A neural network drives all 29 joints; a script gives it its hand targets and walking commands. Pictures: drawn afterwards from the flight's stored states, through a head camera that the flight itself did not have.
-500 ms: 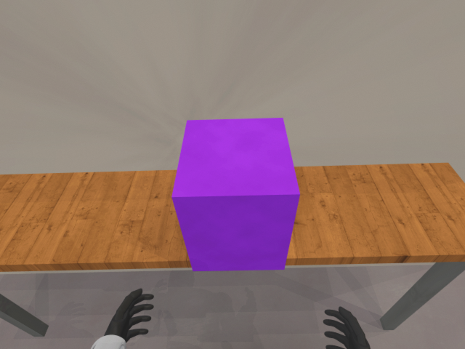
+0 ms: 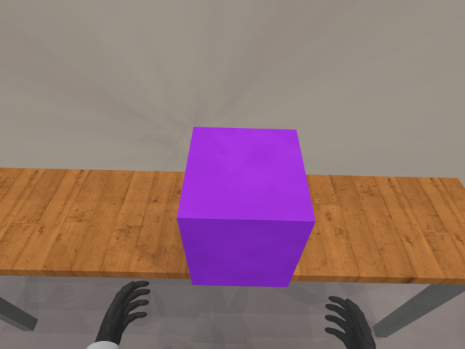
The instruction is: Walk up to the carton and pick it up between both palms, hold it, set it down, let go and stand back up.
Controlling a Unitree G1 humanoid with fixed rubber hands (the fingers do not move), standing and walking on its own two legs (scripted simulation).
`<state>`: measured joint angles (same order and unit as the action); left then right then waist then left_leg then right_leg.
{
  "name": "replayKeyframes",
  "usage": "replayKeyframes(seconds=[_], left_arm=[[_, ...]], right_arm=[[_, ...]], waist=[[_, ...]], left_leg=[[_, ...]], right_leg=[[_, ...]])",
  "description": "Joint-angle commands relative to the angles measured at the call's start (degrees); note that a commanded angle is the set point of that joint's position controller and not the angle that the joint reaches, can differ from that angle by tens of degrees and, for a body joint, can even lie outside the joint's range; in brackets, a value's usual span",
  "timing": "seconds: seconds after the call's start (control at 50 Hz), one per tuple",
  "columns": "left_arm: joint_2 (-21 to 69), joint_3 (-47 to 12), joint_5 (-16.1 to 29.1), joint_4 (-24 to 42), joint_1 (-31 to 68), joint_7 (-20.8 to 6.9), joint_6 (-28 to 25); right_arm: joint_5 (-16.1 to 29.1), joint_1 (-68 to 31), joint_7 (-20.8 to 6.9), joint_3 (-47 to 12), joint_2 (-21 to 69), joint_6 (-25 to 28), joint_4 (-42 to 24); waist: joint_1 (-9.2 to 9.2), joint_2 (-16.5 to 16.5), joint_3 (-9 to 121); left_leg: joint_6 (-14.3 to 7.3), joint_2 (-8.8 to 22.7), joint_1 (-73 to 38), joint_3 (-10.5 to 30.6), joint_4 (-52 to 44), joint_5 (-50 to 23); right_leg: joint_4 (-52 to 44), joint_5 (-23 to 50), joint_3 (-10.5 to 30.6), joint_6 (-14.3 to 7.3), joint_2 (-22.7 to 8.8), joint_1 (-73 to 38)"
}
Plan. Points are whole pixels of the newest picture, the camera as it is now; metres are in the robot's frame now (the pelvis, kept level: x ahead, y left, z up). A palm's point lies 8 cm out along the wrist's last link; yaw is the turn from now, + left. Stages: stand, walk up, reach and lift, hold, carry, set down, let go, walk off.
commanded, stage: reach and lift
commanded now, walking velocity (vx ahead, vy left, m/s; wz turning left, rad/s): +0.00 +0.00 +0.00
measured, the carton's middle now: (242, 210) +0.39 +0.01 +0.00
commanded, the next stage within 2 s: none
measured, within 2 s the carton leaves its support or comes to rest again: neither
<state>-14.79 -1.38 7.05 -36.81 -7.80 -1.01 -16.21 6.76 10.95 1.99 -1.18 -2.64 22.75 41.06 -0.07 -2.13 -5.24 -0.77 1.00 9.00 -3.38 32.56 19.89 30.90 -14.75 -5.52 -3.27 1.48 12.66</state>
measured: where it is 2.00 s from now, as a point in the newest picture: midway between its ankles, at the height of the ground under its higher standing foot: outside the picture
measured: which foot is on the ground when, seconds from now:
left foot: down 0.00-1.00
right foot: down 0.00-1.00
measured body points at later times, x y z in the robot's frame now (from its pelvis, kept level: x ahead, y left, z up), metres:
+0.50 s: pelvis +0.02 +0.03 +0.00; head +0.00 +0.05 +0.45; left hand +0.22 +0.24 -0.03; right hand +0.22 -0.16 -0.03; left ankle -0.02 +0.11 -0.73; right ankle +0.03 -0.08 -0.73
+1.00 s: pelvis +0.01 +0.03 +0.01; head +0.00 +0.04 +0.46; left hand +0.29 +0.23 +0.03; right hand +0.29 -0.17 +0.03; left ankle -0.02 +0.11 -0.73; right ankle +0.03 -0.08 -0.73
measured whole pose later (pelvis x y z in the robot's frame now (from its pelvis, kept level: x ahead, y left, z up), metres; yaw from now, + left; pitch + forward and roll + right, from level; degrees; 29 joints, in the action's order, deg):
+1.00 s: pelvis +0.01 +0.03 +0.01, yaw -1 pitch -5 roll -2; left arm -10.6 -1.3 8.5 -22.6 2.3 3.7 -2.7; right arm 12.7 -2.6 2.9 -0.3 -7.9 8.9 28.0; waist 1.8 -0.3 -3.0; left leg -2.7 -0.2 2.2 -4.1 24.0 16.9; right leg 19.9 -9.8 -2.0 -1.1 2.0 5.0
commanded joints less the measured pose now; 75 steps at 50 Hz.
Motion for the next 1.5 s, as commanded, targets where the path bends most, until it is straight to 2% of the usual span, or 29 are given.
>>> replayKeyframes(seconds=[0.0, 0.08, 0.16, 0.18, 0.2, 0.26, 0.46, 0.56, 0.7, 0.92, 0.94, 0.98, 1.08, 1.18, 1.36, 1.44, 1.48], left_arm=[[-7.54, 1.22, 0.74, 8.34, 3.60, 0.18, -5.43], [-6.75, 0.45, 1.06, 8.90, 2.71, 0.55, -7.95], [-5.20, -1.14, 1.76, 8.10, 3.38, 1.26, -10.10], [-4.89, 2.38, 0.28, 10.72, 3.07, 1.79, -9.96], [-4.45, 1.04, 0.14, 10.92, 2.22, 2.12, -9.83], [-3.34, -0.16, 0.42, 10.94, 3.30, 2.87, -10.26], [-1.25, -1.38, 0.68, 10.54, 7.63, 4.25, -11.84], [-0.80, -1.69, 0.91, 13.97, 11.94, 5.48, -7.22], [-0.57, -0.41, 0.58, 17.62, 15.22, 6.06, -1.18], [-1.21, 2.45, 0.68, 25.20, 24.07, 4.96, 10.92], [0.00, 1.29, 1.76, 23.50, 22.50, 4.57, 12.43], [-0.33, 1.54, 2.02, 25.53, 25.86, 4.09, 14.90], [-2.22, 3.87, 2.14, 30.82, 32.48, 4.09, 20.45], [-3.79, 6.06, 2.61, 34.54, 35.66, 3.37, 26.01], [-6.85, 8.59, 4.04, 30.55, 46.82, 1.60, 32.74], [-9.08, 9.63, 4.41, 30.69, 51.92, 1.37, 34.58], [-9.79, 10.00, 4.35, 28.96, 54.77, 1.36, 35.47]], right_arm=[[1.55, -2.69, -0.42, 0.99, -5.13, 5.94, -5.99], [2.74, -3.33, -1.17, 1.05, -6.65, 8.91, -5.10], [3.89, -5.06, -1.93, 1.18, -7.70, 10.62, -3.26], [3.26, -3.43, -1.99, -2.31, -5.46, 10.39, -6.85], [3.01, -4.57, -2.05, -0.51, -6.17, 10.17, -6.85], [3.05, -5.40, -2.15, 0.44, -6.50, 10.16, -6.44], [3.79, -11.37, -2.35, 2.28, -9.11, 10.91, -5.34], [3.69, -15.62, -1.90, 2.40, -9.60, 5.90, -8.83], [5.24, -19.52, -1.25, 1.74, -10.13, -0.36, -13.86], [6.61, -27.07, 0.95, 2.91, -11.66, -11.49, -23.12], [5.64, -25.10, 1.13, 3.23, -11.55, -12.21, -23.87], [5.11, -27.17, 1.65, 4.37, -11.91, -14.08, -25.57], [5.31, -32.13, 2.83, 5.21, -12.07, -19.04, -29.61], [5.91, -35.46, 4.38, 4.65, -12.06, -23.31, -33.91], [6.41, -45.95, 6.09, 5.11, -12.71, -29.95, -33.46], [7.35, -50.71, 6.62, 4.96, -13.67, -32.17, -33.89], [7.52, -53.48, 6.75, 5.41, -14.16, -33.29, -32.56]], waist=[[-0.25, 4.67, 11.19], [-0.10, 4.84, 10.71], [-0.23, 5.48, 9.37], [2.23, 6.27, 10.29], [1.20, 5.27, 9.44], [0.62, 5.71, 8.23], [0.43, 6.13, 8.01], [0.08, 5.41, 8.23], [0.86, 5.30, 11.10], [1.60, 4.13, 15.09], [1.17, 4.32, 13.47], [1.14, 4.85, 14.31], [1.31, 5.13, 17.20], [1.42, 4.20, 21.53], [0.78, 3.26, 23.98], [0.24, 2.80, 27.85], [0.01, 3.58, 28.90]], left_leg=[[2.50, -0.44, 7.63, 2.83, -5.93, -18.90], [3.54, -0.37, 5.60, 3.47, -5.13, -22.15], [4.27, -0.10, 4.72, 4.03, -4.72, -22.72], [3.15, -0.04, 4.75, 3.54, -8.13, -21.26], [3.22, 0.02, 6.27, 3.78, -8.74, -20.47], [3.48, 0.40, 6.50, 4.06, -9.23, -20.02], [4.59, 1.41, 5.53, 5.49, -8.73, -21.98], [4.23, 1.78, 5.86, 5.18, -11.53, -19.35], [3.90, 1.55, 3.66, 4.50, -12.71, -24.00], [2.93, 1.10, 0.31, 3.31, -13.77, -27.36], [3.60, 1.12, -1.38, 3.46, -13.37, -27.08], [4.08, 1.10, -3.17, 3.32, -13.25, -28.08], [3.71, 1.05, -2.76, 2.74, -13.34, -27.68], [3.07, 0.70, -2.98, 2.22, -12.78, -30.39], [1.67, 0.23, 0.17, 1.63, -13.54, -24.98], [1.36, -0.06, 0.47, 1.46, -13.39, -25.61], [1.49, -0.12, 1.04, 1.58, -13.36, -25.44]], right_leg=[[-3.71, 18.90, 9.25, 0.32, -2.87, -13.90], [-3.87, 20.05, 8.56, 0.04, -2.10, -12.49], [-4.34, 17.18, 8.09, -0.42, -1.37, -10.18], [-4.81, 16.91, 8.34, -0.41, -1.67, -14.68], [-4.95, 16.81, 8.33, -0.27, -1.42, -15.31], [-5.17, 15.24, 8.20, -0.92, -0.95, -14.69], [-5.25, 11.23, 7.20, -1.01, 0.25, -12.32], [-6.73, 10.90, 7.61, -1.10, 0.00, -14.27], [-8.62, 15.51, 8.31, -1.59, -0.19, -17.02], [-11.58, 18.15, 8.91, -1.16, -0.70, -18.13], [-11.82, 17.39, 8.08, -1.12, -0.56, -16.35], [-12.55, 16.52, 7.54, -1.13, -0.41, -14.65], [-12.62, 16.81, 7.49, -0.53, -0.33, -15.77], [-12.11, 22.06, 7.80, 0.46, -0.56, -18.23], [-12.22, 20.05, 8.10, 1.39, -1.11, -18.59], [-11.63, 22.66, 8.06, 2.00, -1.12, -20.34], [-11.46, 22.48, 7.86, 1.96, -1.02, -20.13]])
